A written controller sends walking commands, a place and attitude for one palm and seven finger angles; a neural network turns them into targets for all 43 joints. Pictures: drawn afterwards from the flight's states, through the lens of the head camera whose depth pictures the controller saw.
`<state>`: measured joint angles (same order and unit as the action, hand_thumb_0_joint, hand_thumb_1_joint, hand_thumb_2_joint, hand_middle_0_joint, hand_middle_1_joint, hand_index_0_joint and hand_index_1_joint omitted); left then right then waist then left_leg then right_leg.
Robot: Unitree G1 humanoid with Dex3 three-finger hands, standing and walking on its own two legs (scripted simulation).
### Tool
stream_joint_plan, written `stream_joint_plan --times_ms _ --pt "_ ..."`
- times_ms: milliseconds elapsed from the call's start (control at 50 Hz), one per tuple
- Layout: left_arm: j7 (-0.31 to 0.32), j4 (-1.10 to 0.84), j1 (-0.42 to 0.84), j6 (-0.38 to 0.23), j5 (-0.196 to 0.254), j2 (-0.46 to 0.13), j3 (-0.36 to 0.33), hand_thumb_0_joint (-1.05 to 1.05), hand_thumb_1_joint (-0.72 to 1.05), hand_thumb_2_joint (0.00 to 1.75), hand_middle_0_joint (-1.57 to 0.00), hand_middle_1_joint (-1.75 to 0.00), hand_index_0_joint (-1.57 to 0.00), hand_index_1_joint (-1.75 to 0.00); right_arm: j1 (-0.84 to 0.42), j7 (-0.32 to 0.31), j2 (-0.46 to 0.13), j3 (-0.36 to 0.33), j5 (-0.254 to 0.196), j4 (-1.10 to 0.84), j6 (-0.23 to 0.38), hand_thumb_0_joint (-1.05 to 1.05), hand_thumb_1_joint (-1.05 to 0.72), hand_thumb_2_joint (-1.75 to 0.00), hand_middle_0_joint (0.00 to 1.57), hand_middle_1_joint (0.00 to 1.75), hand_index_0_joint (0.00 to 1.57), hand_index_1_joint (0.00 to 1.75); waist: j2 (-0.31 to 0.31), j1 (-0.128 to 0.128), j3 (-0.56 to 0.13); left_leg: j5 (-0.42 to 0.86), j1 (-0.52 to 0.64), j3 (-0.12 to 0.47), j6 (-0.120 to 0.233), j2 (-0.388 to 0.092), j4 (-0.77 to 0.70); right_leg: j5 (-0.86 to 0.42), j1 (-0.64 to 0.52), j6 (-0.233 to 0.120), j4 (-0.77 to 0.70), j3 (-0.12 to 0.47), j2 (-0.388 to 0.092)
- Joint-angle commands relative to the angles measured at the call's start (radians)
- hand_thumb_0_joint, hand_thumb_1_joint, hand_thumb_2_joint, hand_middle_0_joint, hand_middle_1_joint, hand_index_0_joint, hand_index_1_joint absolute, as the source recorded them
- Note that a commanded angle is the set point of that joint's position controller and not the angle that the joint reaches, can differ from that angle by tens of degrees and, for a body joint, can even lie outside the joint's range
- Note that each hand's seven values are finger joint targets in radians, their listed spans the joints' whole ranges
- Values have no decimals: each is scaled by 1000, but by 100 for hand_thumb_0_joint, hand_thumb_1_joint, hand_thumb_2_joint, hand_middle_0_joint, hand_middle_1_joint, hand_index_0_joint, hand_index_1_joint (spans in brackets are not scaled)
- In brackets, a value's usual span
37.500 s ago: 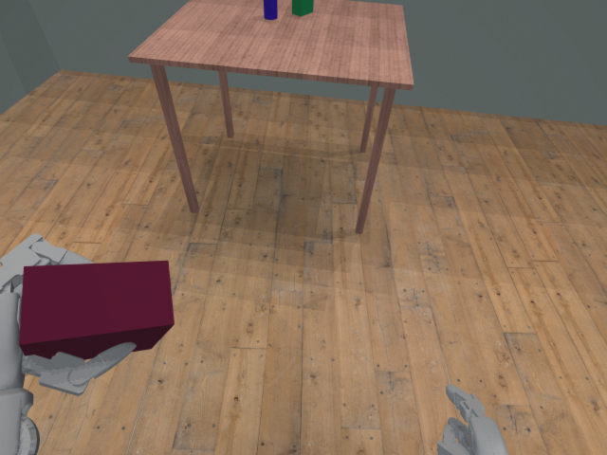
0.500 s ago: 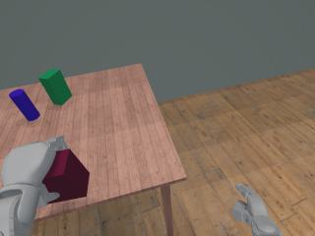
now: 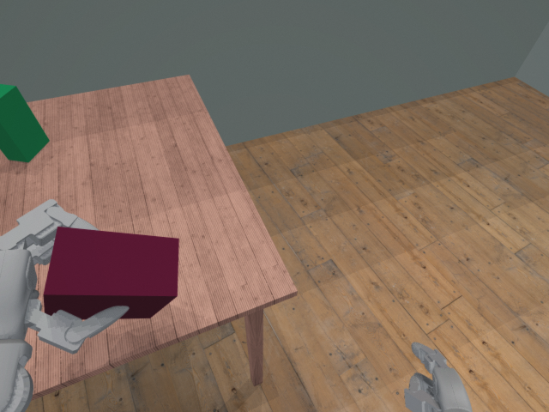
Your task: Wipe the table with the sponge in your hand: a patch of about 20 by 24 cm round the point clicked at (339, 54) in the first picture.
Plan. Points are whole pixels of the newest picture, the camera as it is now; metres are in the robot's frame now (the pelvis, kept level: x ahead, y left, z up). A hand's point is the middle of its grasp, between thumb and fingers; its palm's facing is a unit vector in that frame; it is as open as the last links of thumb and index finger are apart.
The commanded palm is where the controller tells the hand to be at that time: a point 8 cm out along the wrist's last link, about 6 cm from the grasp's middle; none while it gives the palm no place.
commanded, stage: step back with the hand held close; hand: left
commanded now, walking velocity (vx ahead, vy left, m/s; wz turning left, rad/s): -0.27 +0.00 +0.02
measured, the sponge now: (128, 280) +0.23 +0.19 +0.13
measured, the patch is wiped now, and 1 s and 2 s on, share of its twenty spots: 1.00 1.00 1.00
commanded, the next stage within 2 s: stop stepping back and stand still in 0.96 s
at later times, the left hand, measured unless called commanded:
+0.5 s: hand out of the picture +0.12 +0.26 +0.17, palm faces +0.40 -0.86 -0.32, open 10.1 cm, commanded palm +0.07 +0.31 +0.19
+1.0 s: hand out of the picture +0.05 +0.25 +0.18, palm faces +0.30 -0.89 -0.34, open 10.1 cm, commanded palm -0.02 +0.31 +0.19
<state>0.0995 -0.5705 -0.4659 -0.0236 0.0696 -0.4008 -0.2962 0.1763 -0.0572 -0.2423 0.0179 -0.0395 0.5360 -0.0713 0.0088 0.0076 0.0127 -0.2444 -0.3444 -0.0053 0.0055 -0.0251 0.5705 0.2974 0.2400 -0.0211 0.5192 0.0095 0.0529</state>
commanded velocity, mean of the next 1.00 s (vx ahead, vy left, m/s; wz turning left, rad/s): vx -0.34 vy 0.00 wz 0.01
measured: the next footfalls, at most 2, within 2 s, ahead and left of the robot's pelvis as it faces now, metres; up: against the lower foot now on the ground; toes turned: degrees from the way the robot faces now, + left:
right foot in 0.78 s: -0.18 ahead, -0.09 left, +0.00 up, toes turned +0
left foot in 0.98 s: -0.12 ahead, +0.14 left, +0.00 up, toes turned -2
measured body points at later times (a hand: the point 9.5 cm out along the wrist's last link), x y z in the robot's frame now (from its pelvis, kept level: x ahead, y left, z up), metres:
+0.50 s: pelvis -0.08 +0.02 -0.01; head -0.09 +0.04 +0.44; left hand +0.09 +0.30 +0.19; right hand +0.11 -0.20 -0.08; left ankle +0.03 +0.12 -0.73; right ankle -0.02 -0.11 -0.73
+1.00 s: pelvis -0.19 +0.04 +0.00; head -0.18 +0.05 +0.45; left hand +0.03 +0.30 +0.20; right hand -0.02 -0.20 -0.08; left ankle -0.16 +0.14 -0.74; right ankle -0.22 -0.09 -0.71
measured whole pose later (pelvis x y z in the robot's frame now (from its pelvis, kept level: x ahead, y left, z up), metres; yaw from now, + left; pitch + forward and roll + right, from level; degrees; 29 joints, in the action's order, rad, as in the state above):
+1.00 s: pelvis -0.19 +0.04 +0.00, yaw -3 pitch +1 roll -1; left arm 0.12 -0.52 -0.39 -0.17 0.06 -0.39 -0.32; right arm 0.16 -0.06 -0.20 0.04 -0.02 0.58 0.05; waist -0.01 0.00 0.00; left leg -0.15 -0.34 -0.03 0.02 -0.02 0.57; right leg 0.35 0.35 0.00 0.76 0.01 0.01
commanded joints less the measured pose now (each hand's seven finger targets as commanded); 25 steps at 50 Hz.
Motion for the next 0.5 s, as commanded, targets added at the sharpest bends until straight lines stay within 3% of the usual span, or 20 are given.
stream_joint_plan --times_ms 0,60,80,120,160,180,200,260,280,300,340,360,380,400,420,460,480 --pt "37 -224 -90 -104 14 -186 -191 0 10 130 -120 -160 -120 -160 -89 -4 -97 -50 -2 -143 47 0 -90 -90 20 30 20 30 66 4 -272 506 132 120 45 -125 22 -463 -14 -3 4 58 -156" --pt "36 -198 -111 -118 22 -186 -201 0 10 130 -120 -160 -120 -160 -94 -8 -103 -61 -4 -143 55 0 -90 -90 20 30 20 30 48 -1 -260 409 99 128 40 -128 7 -388 26 -2 5 66 -151" --pt "38 -184 -118 -118 23 -194 -208 0 10 130 -120 -160 -120 -160 -98 -12 -108 -63 -4 -143 59 0 -90 -90 20 30 20 30 56 3 -243 364 88 152 41 -131 -30 -312 42 1 20 46 -138" --pt "36 -182 -102 -125 27 -179 -194 0 10 130 -120 -160 -120 -160 -103 -15 -114 -60 1 -148 79 0 -90 -90 20 30 20 30 98 7 -212 206 42 175 56 -147 -116 -115 64 18 48 15 -86" --pt "37 -193 -70 -134 21 -171 -186 0 10 130 -120 -160 -120 -160 -105 -19 -126 -58 7 -147 106 0 -90 -90 20 30 20 30 155 8 -171 -11 -69 197 73 -161 -193 -20 22 25 81 2 -56" --pt "39 -209 -35 -141 14 -187 -195 0 10 130 -120 -160 -120 -160 -113 -25 -136 -59 9 -154 117 0 -90 -90 20 30 20 30 187 10 -146 -129 -131 218 82 -169 -242 -3 -9 30 111 -4 -42" --pt "37 -211 -16 -150 7 -162 -179 0 10 130 -120 -160 -120 -160 -108 -26 -129 -52 14 -143 129 0 -90 -90 20 30 20 30 194 10 -141 -239 -200 225 95 -178 -273 0 -65 36 140 -9 -28" --pt "35 -210 35 -166 -9 -156 -175 0 10 130 -120 -160 -120 -160 -93 -26 -134 -52 13 -135 159 0 -90 -90 20 30 20 30 134 10 -127 -400 -308 205 106 -159 -240 -62 -142 35 113 9 -40" --pt "36 -218 59 -168 -12 -176 -184 0 10 130 -120 -160 -120 -160 -91 -30 -140 -56 13 -136 159 0 -90 -90 20 30 20 30 88 4 -128 -431 -309 191 98 -134 -205 -69 -123 23 86 42 -61" --pt "35 -198 57 -169 -11 -143 -156 0 10 130 -120 -160 -120 -160 -79 -29 -121 -54 11 -124 160 0 -90 -90 20 30 20 30 20 -1 -130 -425 -266 161 85 -102 -136 -36 -56 7 29 79 -93" --pt "41 -183 68 -168 -1 -148 -140 0 10 130 -120 -160 -120 -160 -78 -24 -108 -52 17 -109 161 0 -90 -90 20 30 20 30 -98 -12 -90 -331 -110 124 43 -51 30 129 193 -50 -138 216 -196" --pt "46 -186 82 -170 1 -142 -123 0 10 130 -120 -160 -120 -160 -73 -22 -99 -46 22 -92 159 0 -90 -90 20 30 20 30 -130 -21 -84 -260 -28 106 23 -29 135 138 291 -80 -197 268 -255" --pt "53 -196 101 -171 2 -166 -137 0 10 130 -120 -160 -120 -160 -62 -23 -104 -52 23 -76 156 0 -90 -90 20 30 20 30 -120 -28 -102 -213 42 88 8 -16 212 92 343 -108 -210 287 -297" --pt "53 -189 108 -173 1 -133 -105 0 10 130 -120 -160 -120 -160 -64 -19 -84 -43 23 -74 152 0 -90 -90 20 30 20 30 -122 -38 -114 -180 53 89 8 -20 222 29 334 -109 -189 267 -310" --pt "55 -190 120 -175 -2 -150 -119 0 10 130 -120 -160 -120 -160 -71 -18 -89 -44 25 -85 152 0 -90 -90 20 30 20 30 -104 -37 -121 -163 45 96 13 -27 192 -17 317 -97 -162 252 -298" --pt "58 -169 111 -177 -2 -161 -141 0 10 130 -120 -160 -120 -160 -79 -18 -101 -47 23 -102 145 0 -90 -90 20 30 20 30 -54 -33 -117 -188 -5 155 36 -60 61 -6 278 -58 -79 180 -227" --pt "61 -181 102 -179 -5 -190 -170 0 10 130 -120 -160 -120 -160 -86 -23 -123 -56 21 -114 143 0 -90 -90 20 30 20 30 53 -26 -113 -252 -32 205 52 -94 -42 35 272 -34 -10 130 -174"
